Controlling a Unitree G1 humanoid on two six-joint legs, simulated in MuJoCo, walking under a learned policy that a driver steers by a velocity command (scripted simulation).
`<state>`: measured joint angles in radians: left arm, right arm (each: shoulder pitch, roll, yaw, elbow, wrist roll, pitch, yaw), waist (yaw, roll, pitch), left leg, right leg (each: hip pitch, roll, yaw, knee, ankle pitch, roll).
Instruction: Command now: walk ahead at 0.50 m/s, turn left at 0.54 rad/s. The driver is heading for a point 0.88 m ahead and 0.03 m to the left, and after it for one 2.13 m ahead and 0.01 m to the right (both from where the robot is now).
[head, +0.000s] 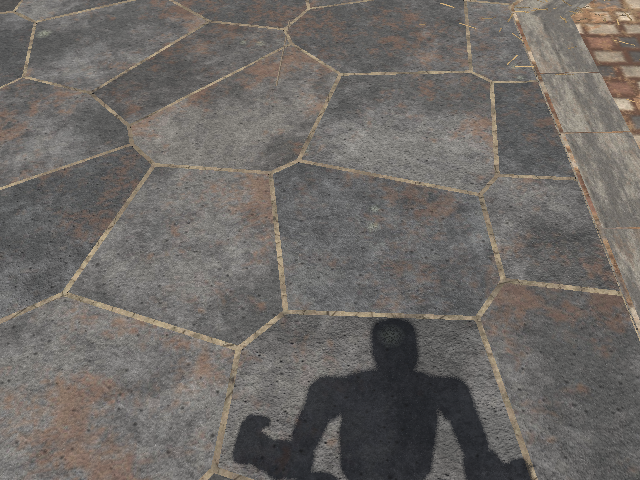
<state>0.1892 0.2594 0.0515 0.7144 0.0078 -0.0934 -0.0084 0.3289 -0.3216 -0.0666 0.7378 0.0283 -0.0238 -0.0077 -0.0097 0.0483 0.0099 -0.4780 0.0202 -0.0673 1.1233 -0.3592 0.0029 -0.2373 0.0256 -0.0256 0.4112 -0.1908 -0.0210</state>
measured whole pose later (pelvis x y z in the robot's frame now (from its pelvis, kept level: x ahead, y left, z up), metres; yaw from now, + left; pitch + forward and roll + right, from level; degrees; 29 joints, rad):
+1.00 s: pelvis +0.40 +0.06 +0.00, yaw +0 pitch +2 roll +1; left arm 0.26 0.29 0.07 0.72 -0.02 -0.02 -0.01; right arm 0.12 -0.30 -0.07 0.77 0.00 -0.03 0.00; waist 0.02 0.03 0.03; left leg -0.46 0.00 -0.01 1.03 -0.44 0.01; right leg -0.32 0.04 0.03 0.50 -0.22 -0.07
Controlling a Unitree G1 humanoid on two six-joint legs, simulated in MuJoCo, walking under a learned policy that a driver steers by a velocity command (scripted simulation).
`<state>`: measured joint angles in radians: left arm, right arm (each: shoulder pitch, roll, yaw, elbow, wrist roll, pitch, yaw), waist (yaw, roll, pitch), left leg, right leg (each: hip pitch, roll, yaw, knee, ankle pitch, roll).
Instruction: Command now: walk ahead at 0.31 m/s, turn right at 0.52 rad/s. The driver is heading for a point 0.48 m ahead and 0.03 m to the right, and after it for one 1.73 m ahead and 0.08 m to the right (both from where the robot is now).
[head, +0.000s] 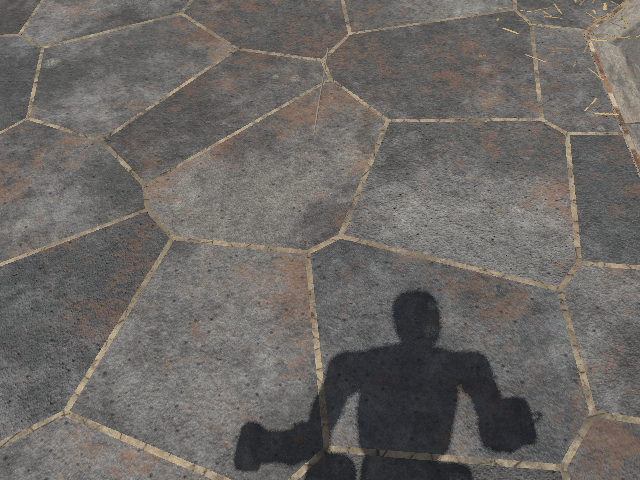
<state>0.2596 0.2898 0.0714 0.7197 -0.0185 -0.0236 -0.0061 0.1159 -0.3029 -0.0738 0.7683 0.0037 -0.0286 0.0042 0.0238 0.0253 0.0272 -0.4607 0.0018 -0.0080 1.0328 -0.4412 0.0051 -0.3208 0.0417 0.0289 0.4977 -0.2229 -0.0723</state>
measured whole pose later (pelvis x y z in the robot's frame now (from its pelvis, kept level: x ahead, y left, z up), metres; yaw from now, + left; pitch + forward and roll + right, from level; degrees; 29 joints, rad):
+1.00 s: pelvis +0.37 -0.06 +0.00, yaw -10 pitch +1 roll -1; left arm 0.12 0.26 0.06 0.71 0.03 -0.03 0.00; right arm 0.22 -0.31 -0.07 0.80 0.01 0.04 -0.03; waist -0.01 0.03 0.07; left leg -0.55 0.07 0.00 1.01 -0.40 -0.08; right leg -0.32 -0.03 -0.13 0.42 -0.12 -0.03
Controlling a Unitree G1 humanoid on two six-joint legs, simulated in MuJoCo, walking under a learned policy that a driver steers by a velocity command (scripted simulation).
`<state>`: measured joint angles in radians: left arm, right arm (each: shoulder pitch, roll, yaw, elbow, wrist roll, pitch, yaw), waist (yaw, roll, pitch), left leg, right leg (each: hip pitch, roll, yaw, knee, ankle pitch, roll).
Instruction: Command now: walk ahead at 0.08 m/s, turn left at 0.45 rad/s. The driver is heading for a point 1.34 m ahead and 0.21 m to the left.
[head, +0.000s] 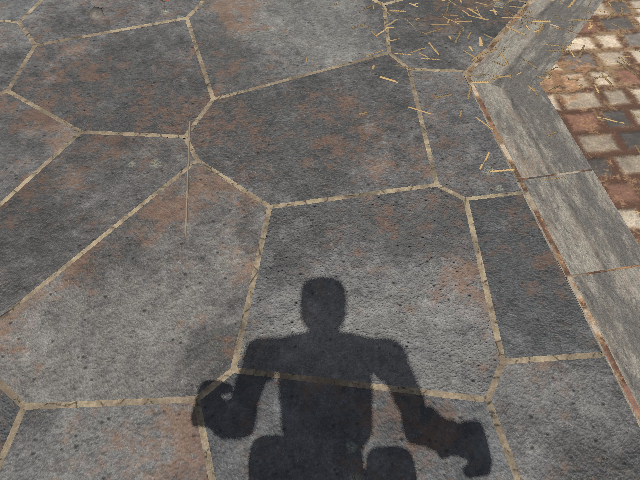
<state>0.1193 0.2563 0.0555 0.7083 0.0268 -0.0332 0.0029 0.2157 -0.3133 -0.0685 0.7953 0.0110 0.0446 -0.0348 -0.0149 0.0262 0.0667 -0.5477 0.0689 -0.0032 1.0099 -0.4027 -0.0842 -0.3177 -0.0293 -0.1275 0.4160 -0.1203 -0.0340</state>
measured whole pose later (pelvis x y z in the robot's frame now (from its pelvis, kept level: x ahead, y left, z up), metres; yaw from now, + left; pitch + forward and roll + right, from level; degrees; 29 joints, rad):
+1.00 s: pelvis +0.06 +0.02 +0.00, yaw +16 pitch +0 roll +1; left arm 0.12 0.30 0.05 0.78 -0.02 0.01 0.00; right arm 0.17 -0.30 -0.08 0.71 -0.01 0.02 -0.04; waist 0.00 -0.02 0.05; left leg -0.24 -0.02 -0.03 0.53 -0.29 -0.01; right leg -0.28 0.06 0.16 0.56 -0.28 0.00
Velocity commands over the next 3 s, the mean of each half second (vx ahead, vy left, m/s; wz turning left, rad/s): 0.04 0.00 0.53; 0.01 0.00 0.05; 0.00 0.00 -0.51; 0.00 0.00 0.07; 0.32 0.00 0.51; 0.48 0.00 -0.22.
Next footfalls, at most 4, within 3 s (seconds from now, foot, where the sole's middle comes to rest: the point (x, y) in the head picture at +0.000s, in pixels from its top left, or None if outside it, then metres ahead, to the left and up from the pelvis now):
0.18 left None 0.06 0.15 -0.78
0.66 right None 0.15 -0.08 -0.78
1.30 right None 0.12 -0.11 -0.78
1.74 left None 0.13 0.12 -0.78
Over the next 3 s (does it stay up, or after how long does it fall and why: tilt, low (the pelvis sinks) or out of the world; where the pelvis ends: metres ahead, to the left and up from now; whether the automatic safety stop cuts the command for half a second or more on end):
stays up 0.50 0.16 0.00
